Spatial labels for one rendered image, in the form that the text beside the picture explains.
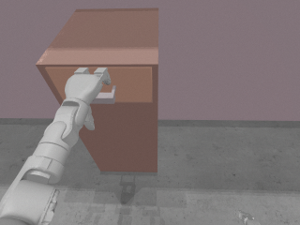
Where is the left robot upper arm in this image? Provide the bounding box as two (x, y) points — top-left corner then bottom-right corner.
(0, 178), (60, 225)

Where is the left robot hand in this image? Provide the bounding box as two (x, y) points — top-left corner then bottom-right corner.
(65, 67), (111, 130)

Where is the handle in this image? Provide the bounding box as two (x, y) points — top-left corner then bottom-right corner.
(91, 85), (116, 104)

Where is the cabinet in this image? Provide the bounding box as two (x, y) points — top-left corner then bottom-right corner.
(36, 7), (159, 173)

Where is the right robot hand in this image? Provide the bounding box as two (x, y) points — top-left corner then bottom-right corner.
(234, 209), (261, 225)

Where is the drawer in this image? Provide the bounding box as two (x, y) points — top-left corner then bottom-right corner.
(45, 67), (153, 102)

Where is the left robot forearm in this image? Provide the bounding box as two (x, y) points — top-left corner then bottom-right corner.
(0, 97), (89, 215)

